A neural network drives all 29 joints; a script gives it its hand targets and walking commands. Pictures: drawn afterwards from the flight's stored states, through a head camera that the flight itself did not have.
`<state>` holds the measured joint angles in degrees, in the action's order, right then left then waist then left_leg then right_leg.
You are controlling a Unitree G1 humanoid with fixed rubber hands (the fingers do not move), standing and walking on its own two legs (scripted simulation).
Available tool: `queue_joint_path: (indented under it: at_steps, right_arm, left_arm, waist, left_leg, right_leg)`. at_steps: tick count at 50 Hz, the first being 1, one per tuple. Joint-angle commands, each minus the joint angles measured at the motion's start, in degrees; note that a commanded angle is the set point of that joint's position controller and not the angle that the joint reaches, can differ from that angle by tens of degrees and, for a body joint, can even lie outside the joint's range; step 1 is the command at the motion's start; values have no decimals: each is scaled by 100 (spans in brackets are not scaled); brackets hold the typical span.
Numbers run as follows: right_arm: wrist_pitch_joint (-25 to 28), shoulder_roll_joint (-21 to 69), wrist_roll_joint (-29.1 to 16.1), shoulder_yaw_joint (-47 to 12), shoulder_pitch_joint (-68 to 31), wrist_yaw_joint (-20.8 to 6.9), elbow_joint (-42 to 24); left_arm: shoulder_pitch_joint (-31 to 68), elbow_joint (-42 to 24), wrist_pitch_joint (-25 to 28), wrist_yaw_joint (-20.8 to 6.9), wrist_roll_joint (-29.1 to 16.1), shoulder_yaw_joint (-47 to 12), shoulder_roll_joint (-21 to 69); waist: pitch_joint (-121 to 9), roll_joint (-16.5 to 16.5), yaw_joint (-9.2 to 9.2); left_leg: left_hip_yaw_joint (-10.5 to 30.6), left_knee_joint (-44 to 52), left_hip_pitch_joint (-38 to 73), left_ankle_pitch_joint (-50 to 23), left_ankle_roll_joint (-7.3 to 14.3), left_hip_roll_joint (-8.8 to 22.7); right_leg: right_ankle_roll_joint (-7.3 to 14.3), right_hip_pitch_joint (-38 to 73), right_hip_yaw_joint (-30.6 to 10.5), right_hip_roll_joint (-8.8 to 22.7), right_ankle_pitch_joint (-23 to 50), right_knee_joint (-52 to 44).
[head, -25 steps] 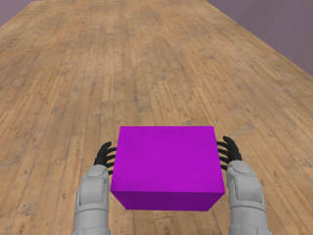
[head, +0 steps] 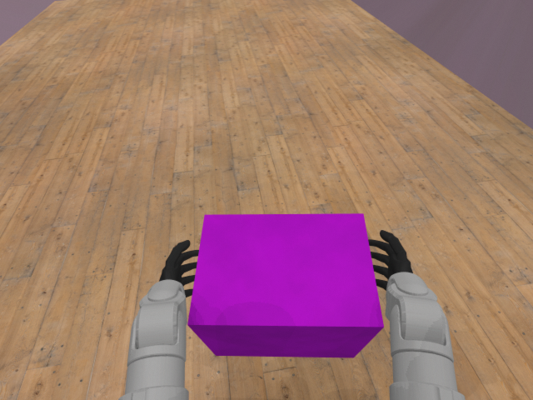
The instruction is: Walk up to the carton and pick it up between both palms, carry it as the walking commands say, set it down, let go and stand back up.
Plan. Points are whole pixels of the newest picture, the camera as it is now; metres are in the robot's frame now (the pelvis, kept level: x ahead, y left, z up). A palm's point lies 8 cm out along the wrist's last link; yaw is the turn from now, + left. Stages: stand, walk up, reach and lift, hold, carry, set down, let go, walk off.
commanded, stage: hold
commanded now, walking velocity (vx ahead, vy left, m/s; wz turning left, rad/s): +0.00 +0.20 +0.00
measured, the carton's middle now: (283, 290) +0.31 +0.00 -0.04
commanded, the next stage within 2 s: carry in 0.02 s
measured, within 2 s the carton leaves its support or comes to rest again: neither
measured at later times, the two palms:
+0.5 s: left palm (122, 321) +0.21 +0.22 +0.06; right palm (374, 306) +0.23 -0.12 +0.07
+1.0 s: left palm (128, 322) +0.20 +0.20 +0.08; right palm (391, 320) +0.21 -0.14 +0.07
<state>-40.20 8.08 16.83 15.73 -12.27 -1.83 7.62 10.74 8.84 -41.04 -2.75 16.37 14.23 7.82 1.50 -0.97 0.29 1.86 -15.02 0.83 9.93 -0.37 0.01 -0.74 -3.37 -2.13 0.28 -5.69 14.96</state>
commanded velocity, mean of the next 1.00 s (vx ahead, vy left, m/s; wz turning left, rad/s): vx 0.00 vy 0.20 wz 0.00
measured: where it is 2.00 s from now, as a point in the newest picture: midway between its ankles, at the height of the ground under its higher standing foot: outside the picture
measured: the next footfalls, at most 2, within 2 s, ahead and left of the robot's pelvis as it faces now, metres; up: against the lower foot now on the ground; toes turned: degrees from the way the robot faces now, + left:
right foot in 1.78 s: +0.15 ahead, -0.09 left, +0.00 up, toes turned -10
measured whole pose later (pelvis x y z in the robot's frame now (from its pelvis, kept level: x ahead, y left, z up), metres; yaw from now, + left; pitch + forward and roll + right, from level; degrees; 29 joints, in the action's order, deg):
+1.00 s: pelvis -0.03 +0.04 -0.03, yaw +0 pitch +2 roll +2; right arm -71.8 7.2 7.3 8.1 -2.7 7.2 -28.2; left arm 1.3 -29.6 -72.3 5.4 6.0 5.8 7.2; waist -8.6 0.0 -0.5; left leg -1.3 -36.4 -21.6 17.3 3.1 -4.7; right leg -4.4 -26.5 -3.9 5.1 -13.4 37.1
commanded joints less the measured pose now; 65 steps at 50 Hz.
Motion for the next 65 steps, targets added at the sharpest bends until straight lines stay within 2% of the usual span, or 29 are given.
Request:
queue_joint_path:
  at_steps: [1, 3, 5, 7, 9, 12, 14, 15, 20, 23, 27, 30, 32, 36, 43, 49, 51, 53, 55, 57, 59, 62, 63, 64, 65]
  right_arm:
    - [8, 4701, -1651, -3586, -2568, -1524, -7]
    - [-137, 4839, -1766, -3791, -2600, -1532, 64]
    - [-272, 4964, -1975, -4043, -2868, -1505, -168]
    - [-460, 5031, -2222, -4283, -2930, -1427, -567]
    - [-717, 4961, -2385, -4438, -2776, -1305, -994]
    - [-1189, 4763, -2571, -4595, -2285, -1089, -1659]
    - [-1521, 4639, -2696, -4700, -1990, -944, -2153]
    - [-1686, 4579, -2754, -4752, -1818, -866, -2413]
    - [-2367, 4329, -2987, -4906, -1332, -433, -3526]
    - [-2675, 4113, -3021, -4865, -1133, -236, -3924]
    - [-2966, 3899, -2973, -4778, -955, -103, -4045]
    - [-3099, 3821, -2934, -4734, -965, -57, -4031]
    - [-3159, 3789, -2918, -4714, -993, -40, -3997]
    - [-3232, 3792, -2923, -4708, -1064, -35, -3895]
    - [-3244, 3974, -2989, -4779, -1227, -73, -3822]
    - [-3233, 4185, -3086, -4917, -1448, -111, -3977]
    - [-3241, 4228, -3086, -4922, -1423, -127, -3939]
    - [-3229, 4279, -3102, -4932, -1443, -144, -3945]
    - [-3215, 4315, -3112, -4924, -1440, -160, -3943]
    - [-3206, 4338, -3105, -4909, -1405, -174, -3911]
    - [-3199, 4354, -3093, -4915, -1396, -181, -3896]
    - [-3191, 4365, -3088, -4946, -1399, -187, -3929]
    - [-3196, 4371, -3097, -4964, -1458, -192, -3939]
    - [-3193, 4383, -3109, -4990, -1592, -194, -3982]
    - [-3184, 4383, -3117, -4994, -1724, -194, -4022]
  left_arm:
    - [3500, -603, 192, -1416, -1863, -3558, 4375]
    - [3368, -463, 75, -1392, -1841, -3523, 4508]
    - [3537, -715, -39, -1345, -1942, -3754, 4597]
    - [3569, -1199, -247, -1238, -2129, -4053, 4738]
    - [3408, -1700, -535, -1109, -2329, -4293, 4756]
    - [2932, -2440, -1043, -884, -2604, -4597, 4694]
    - [2642, -2908, -1378, -729, -2748, -4737, 4578]
    - [2470, -3138, -1540, -647, -2815, -4778, 4518]
    - [1911, -4226, -2238, -254, -3093, -4965, 4220]
    - [1722, -4574, -2565, -88, -3174, -5013, 4069]
    - [1536, -4623, -2854, 20, -3155, -4967, 3932]
    - [1490, -4516, -2979, 50, -3111, -4886, 3851]
    - [1462, -4422, -3035, 65, -3076, -4816, 3804]
    - [1404, -4266, -3102, 95, -3007, -4711, 3754]
    - [1451, -4225, -3108, 79, -2991, -4690, 3874]
    - [1436, -4174, -3131, 8, -3059, -4707, 4105]
    - [1467, -4214, -3132, -9, -3084, -4728, 4121]
    - [1502, -4265, -3124, -32, -3116, -4772, 4183]
    - [1532, -4319, -3114, -54, -3151, -4821, 4256]
    - [1566, -4341, -3108, -75, -3177, -4851, 4290]
    - [1584, -4324, -3105, -98, -3191, -4857, 4300]
    - [1602, -4297, -3102, -121, -3207, -4842, 4283]
    - [1607, -4296, -3101, -121, -3196, -4848, 4271]
    - [1667, -4334, -3101, -129, -3201, -4880, 4306]
    - [1751, -4360, -3097, -143, -3202, -4895, 4316]
  waist:
    - [-1706, 203, -73]
    - [-1732, 299, -71]
    - [-1722, 572, -91]
    - [-1767, 678, -54]
    - [-1963, 547, -30]
    - [-2378, 81, -46]
    - [-2490, -54, -57]
    - [-2502, -56, -67]
    - [-2338, 2, -84]
    - [-2184, -132, -94]
    - [-1737, -208, -138]
    - [-1399, -3, -139]
    - [-1281, 158, -135]
    - [-1256, 311, -119]
    - [-1363, 134, -125]
    - [-1492, 602, -99]
    - [-1592, 658, -80]
    - [-1648, 438, -79]
    - [-1685, 43, -102]
    - [-1698, -157, -124]
    - [-1686, -69, -135]
    - [-1699, 480, -110]
    - [-1795, 647, -104]
    - [-1750, 563, -99]
    - [-1578, 275, -80]
  left_leg:
    - [82, -823, -971, -125, 11, 690]
    - [150, -1301, -1381, 349, 48, 530]
    - [72, -1575, -1753, 694, 19, 440]
    - [-6, -1519, -1806, 722, 63, 367]
    - [-1, -1425, -1728, 247, 168, 377]
    - [240, -1664, -1492, -1444, 325, 626]
    - [286, -1842, -1446, -2193, 427, 700]
    - [271, -1884, -1505, -2232, 466, 692]
    - [246, -1850, -1988, -1218, 502, 582]
    - [386, -1618, -2115, -684, 524, 661]
    - [519, -1178, -2386, 551, 603, 707]
    - [450, -974, -2697, 1598, 574, 598]
    - [369, -991, -2778, 1790, 529, 504]
    - [300, -1049, -2673, 1638, 466, 412]
    - [295, -922, -2526, 1349, 531, 439]
    - [21, -1428, -2421, 1048, 410, 215]
    - [36, -1461, -2275, 835, 377, 218]
    - [166, -1293, -2080, 537, 407, 326]
    - [357, -1053, -1935, 172, 508, 528]
    - [405, -990, -1923, -16, 627, 636]
    - [255, -1146, -2047, 39, 649, 566]
    - [-58, -1654, -2282, 272, 490, 289]
    - [-62, -1510, -2175, 1076, 457, 202]
    - [116, -1090, -1944, 1823, 512, 222]
    - [450, -586, -1718, 2404, 600, 367]
  right_leg:
    - [160, -230, -174, 892, 353, 794]
    - [317, -752, -648, 1139, -162, 679]
    - [433, -856, -975, 1379, -471, 587]
    - [404, -1054, -939, 1385, -406, 770]
    - [298, -1158, -629, 1234, 273, 1290]
    - [140, -1322, -169, 941, 1141, 2173]
    - [70, -1461, -10, 817, 1129, 2476]
    - [61, -1493, 18, 795, 1040, 2543]
    - [61, -1669, -20, 830, 554, 2595]
    - [38, -1867, 103, 725, -33, 2651]
    - [47, -1989, 248, 571, -847, 2487]
    - [75, -1937, 133, 646, -1190, 2188]
    - [89, -1928, -25, 748, -1367, 1965]
    - [90, -1981, -238, 892, -1516, 1700]
    - [69, -1872, -6, 776, -1158, 1876]
    - [191, -1796, -571, 1167, -1135, 1380]
    - [186, -1820, -622, 1225, -998, 1378]
    - [119, -1914, -365, 1078, -868, 1623]
    - [28, -1968, 103, 781, -738, 2073]
    - [3, -1940, 354, 625, -663, 2320]
    - [39, -1786, 312, 674, -482, 2247]
    - [167, -1520, -260, 1082, -124, 1779]
    - [211, -1531, -419, 1102, -1003, 1465]
    - [211, -1729, -330, 924, -2220, 1217]
    - [118, -2067, -49, 670, -2769, 1267]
